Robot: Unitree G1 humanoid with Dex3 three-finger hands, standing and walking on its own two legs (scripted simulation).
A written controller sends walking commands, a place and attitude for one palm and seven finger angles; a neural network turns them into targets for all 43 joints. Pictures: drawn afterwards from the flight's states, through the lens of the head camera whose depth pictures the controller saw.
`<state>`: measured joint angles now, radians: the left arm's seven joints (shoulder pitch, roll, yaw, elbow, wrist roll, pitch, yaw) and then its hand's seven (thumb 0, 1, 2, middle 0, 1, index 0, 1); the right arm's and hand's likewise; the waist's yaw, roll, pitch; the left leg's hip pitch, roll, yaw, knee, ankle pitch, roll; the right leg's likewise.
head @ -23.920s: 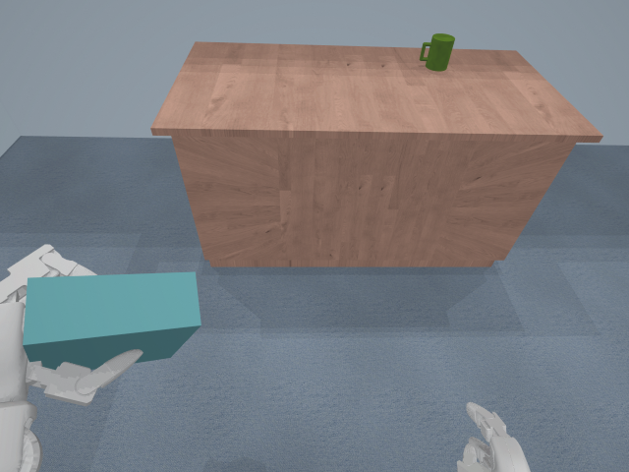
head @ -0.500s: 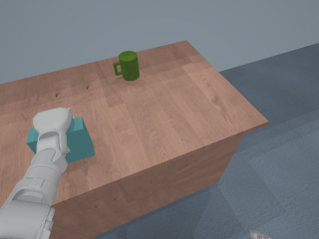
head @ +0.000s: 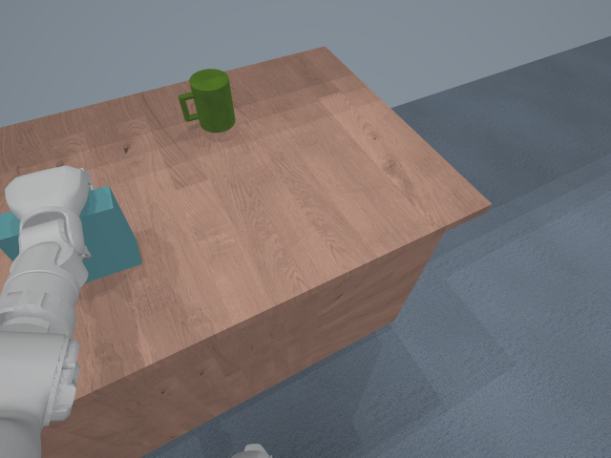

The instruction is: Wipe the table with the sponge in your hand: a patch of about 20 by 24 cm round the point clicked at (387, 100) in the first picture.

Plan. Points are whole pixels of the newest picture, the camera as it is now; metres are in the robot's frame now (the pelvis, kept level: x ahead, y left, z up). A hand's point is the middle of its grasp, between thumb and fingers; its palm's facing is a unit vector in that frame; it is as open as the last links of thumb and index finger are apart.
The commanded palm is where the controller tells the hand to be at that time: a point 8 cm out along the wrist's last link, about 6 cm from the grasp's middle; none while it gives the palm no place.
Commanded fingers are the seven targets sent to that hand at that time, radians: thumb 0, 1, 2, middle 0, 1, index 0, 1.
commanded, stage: wipe forward along the first lane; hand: left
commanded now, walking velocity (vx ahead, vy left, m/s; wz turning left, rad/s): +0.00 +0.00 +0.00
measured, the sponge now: (83, 251) +0.41 +0.34 -0.01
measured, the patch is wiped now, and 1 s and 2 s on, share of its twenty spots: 0.35 0.50 0.65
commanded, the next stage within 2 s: slide across to the middle lane in 0.76 s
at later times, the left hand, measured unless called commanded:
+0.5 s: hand (52, 197) +0.47 +0.37 +0.05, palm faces -0.12 +0.00 -0.99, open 9.4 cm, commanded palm +0.46 +0.35 +0.08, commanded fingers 0.00 0.10 1.30 -1.20 -1.60 -1.20 -1.60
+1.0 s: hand (51, 183) +0.50 +0.39 +0.05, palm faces -0.13 +0.01 -0.99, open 9.4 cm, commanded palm +0.50 +0.34 +0.08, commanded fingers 0.00 0.10 1.30 -1.20 -1.60 -1.20 -1.60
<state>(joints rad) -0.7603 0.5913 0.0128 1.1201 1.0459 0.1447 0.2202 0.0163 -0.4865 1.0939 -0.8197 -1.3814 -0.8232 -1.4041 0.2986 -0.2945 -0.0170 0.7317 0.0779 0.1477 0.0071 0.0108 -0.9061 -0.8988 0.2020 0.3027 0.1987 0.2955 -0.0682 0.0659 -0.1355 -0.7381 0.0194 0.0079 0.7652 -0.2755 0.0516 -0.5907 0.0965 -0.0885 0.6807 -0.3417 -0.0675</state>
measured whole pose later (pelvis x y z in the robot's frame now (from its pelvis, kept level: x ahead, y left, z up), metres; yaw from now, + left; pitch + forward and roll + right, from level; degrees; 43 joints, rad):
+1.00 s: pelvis +0.00 +0.05 -0.02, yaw -1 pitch +21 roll -7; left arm -1.07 0.69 -0.03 1.28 1.12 0.19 0.17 0.01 -0.49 1.10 -0.82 -1.39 -0.82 -1.42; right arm 0.37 -0.27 -0.01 0.73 0.03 0.12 0.03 0.01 -0.90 -0.90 0.20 0.30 0.20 0.30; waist -0.12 0.06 -0.15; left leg -0.94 0.00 0.02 0.88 -0.32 0.12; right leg -0.76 0.07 -0.08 0.75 -0.37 -0.01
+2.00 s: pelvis +0.04 +0.02 +0.00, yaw -1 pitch +18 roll -4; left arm -0.89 0.49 -0.10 1.15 1.02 0.29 0.25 -0.01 -0.45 1.10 -0.76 -1.45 -0.76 -1.48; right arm 0.32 -0.28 -0.03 0.75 0.05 0.16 0.06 0.01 -0.91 -0.90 0.20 0.30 0.20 0.30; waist -0.09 0.07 -0.17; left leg -0.74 0.01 0.03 0.75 -0.33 0.08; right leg -0.57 0.09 -0.06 0.62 -0.36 -0.04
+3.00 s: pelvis +0.03 +0.02 +0.02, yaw +1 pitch +10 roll -2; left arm -0.64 0.26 -0.26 0.92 0.96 0.46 0.33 0.00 -0.44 1.10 -0.74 -1.47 -0.74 -1.50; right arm 0.17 -0.25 -0.02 0.72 0.08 0.21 0.05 0.01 -0.91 -0.90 0.20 0.30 0.20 0.30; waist 0.00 0.06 -0.17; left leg -0.54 -0.03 0.03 0.64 -0.28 0.07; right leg -0.40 0.06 -0.06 0.56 -0.35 -0.04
